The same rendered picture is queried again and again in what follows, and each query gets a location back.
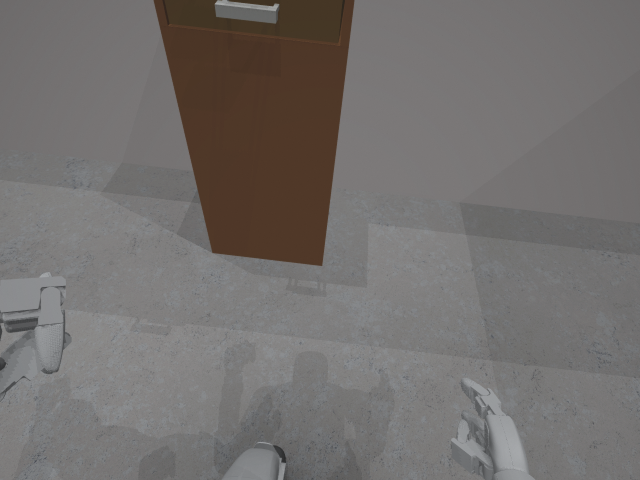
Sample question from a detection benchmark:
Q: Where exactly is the handle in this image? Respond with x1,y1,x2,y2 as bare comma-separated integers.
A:
215,0,279,24

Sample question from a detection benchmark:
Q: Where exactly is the robot right hand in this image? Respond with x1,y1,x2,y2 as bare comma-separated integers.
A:
451,378,530,480

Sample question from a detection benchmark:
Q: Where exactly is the robot left shin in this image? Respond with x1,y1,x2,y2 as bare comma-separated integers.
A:
254,442,280,458

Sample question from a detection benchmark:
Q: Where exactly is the robot left thigh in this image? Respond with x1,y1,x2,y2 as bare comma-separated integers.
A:
221,448,286,480

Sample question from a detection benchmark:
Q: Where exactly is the cabinet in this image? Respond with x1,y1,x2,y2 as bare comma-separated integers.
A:
154,0,354,266

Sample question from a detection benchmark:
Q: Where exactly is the robot left hand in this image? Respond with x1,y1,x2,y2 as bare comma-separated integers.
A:
0,272,72,401

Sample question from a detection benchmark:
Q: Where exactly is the drawer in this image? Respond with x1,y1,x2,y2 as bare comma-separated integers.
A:
165,0,345,43

